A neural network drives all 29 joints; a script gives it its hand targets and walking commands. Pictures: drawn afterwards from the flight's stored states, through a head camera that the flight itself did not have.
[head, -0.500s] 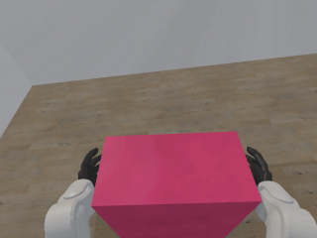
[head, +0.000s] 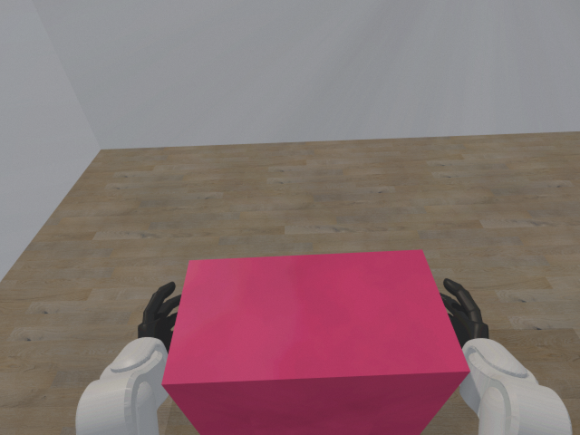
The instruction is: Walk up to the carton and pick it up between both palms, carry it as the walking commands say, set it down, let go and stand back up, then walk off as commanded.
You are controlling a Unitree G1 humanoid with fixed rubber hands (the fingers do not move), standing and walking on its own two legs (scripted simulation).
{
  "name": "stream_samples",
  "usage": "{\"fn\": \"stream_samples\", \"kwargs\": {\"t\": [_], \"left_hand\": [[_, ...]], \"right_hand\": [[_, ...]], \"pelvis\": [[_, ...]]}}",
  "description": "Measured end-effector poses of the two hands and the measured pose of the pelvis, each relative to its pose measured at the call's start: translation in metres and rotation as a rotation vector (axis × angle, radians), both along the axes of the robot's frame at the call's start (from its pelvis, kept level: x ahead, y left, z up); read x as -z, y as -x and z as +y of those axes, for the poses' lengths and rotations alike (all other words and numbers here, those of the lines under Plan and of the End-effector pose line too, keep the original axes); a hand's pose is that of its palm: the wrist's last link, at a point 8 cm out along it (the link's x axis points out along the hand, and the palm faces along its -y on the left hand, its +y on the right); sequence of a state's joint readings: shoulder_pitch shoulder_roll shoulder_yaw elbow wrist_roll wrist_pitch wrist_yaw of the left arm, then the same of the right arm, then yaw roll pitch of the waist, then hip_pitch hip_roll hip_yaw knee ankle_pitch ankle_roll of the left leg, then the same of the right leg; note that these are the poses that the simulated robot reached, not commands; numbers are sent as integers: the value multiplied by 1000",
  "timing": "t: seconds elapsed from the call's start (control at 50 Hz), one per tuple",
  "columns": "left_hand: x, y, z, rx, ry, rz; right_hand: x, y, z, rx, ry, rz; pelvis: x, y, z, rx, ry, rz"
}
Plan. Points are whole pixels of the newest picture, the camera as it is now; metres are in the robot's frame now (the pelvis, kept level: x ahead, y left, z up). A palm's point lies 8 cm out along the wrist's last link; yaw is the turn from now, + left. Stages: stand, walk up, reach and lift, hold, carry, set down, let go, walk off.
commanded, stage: carry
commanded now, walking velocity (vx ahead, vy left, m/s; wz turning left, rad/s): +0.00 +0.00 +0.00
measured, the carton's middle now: (309, 368) +0.23 +0.02 +0.02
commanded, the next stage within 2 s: none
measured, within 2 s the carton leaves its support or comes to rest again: neither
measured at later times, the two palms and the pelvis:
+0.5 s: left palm out of the picture +0.03 +0.18 +0.08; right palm out of the picture +0.03 -0.19 +0.07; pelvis -0.19 +0.00 -0.02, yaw -2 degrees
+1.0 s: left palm out of the picture -0.08 +0.16 +0.10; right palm out of the picture -0.11 -0.21 +0.09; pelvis -0.33 -0.01 +0.00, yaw -3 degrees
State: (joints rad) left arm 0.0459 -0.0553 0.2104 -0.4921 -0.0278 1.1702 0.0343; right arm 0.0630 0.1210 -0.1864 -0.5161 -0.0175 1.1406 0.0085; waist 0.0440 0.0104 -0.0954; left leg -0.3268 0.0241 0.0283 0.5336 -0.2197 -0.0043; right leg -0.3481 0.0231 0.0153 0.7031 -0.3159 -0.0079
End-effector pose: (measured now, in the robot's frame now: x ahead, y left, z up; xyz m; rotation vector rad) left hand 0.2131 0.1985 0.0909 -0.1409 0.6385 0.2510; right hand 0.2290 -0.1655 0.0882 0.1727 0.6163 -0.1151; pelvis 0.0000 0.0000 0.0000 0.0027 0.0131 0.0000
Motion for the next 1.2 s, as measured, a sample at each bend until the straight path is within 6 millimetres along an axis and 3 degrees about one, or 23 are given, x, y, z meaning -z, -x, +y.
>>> {"fn": "stream_samples", "kwargs": {"t": [0.16, 0.3, 0.44, 0.54, 0.66, 0.74, 0.98, 1.2], "left_hand": [[-5, 48, -24, 68, -20, -2], [7, 86, -33, 134, 8, -8], [14, 145, -30, 95, 0, -10], [14, 199, -16, 29, -2, 32], [8, 226, -17, 97, 38, -33], [5, 248, -21, 132, 27, 7], [-9, 294, -41, 118, -13, -3], [10, 335, -59, 133, 16, 0]], "right_hand": [[-2, 69, -24, 37, 21, -1], [0, 132, -32, 116, 32, -7], [15, 179, -30, 83, 18, -8], [16, 211, -16, 39, -13, 30], [0, 260, -16, 92, 29, -33], [-5, 290, -20, 116, 35, 7], [-6, 330, -40, 90, 8, -4], [7, 382, -57, 125, 16, -2]], "pelvis": [[2, 67, -6, 13, 12, -23], [11, 117, 1, 69, 17, -55], [23, 171, -4, 19, -13, -58], [11, 208, 0, 56, -41, -62], [12, 247, 9, 60, -24, -31], [1, 266, 8, 58, -28, -35], [-2, 322, -11, 56, -14, -1], [10, 368, -21, 109, -9, -14]]}}
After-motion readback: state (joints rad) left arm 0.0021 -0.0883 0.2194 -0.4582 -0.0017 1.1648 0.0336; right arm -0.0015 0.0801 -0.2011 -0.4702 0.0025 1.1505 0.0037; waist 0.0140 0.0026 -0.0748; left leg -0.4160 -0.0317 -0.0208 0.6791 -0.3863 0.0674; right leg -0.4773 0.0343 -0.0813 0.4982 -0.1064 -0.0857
